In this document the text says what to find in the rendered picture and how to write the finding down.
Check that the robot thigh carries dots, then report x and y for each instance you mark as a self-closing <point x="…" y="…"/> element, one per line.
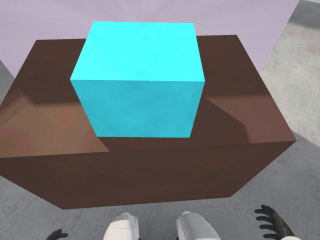
<point x="192" y="226"/>
<point x="123" y="227"/>

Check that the left robot thigh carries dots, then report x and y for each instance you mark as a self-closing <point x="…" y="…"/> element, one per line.
<point x="123" y="227"/>

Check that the carton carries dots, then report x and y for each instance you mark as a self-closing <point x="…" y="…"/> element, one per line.
<point x="140" y="79"/>

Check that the left robot hand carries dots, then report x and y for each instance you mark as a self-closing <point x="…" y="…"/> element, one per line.
<point x="56" y="235"/>

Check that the pedestal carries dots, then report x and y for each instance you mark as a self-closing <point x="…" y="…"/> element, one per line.
<point x="49" y="147"/>

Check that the right robot thigh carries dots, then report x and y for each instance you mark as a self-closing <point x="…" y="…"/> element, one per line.
<point x="192" y="226"/>

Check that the right robot hand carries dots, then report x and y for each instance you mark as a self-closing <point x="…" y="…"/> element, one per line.
<point x="279" y="226"/>

